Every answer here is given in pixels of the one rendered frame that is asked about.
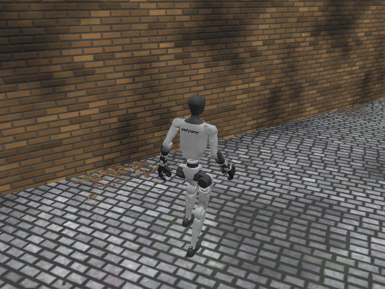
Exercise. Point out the left robot hand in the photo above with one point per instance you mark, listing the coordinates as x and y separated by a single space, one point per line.
166 171

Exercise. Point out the robot right upper arm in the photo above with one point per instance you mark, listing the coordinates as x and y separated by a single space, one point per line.
212 131

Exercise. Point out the robot left upper arm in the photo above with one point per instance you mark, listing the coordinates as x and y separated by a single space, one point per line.
175 126

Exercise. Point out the robot head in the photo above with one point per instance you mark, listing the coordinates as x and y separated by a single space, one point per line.
196 105

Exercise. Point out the right robot thigh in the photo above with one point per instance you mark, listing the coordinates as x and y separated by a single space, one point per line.
205 182

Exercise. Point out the left robot forearm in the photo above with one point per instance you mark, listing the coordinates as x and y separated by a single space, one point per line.
164 156

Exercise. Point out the right robot hand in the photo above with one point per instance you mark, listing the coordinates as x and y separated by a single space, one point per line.
231 173

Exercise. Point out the right robot forearm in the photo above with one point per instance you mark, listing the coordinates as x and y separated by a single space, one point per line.
222 162

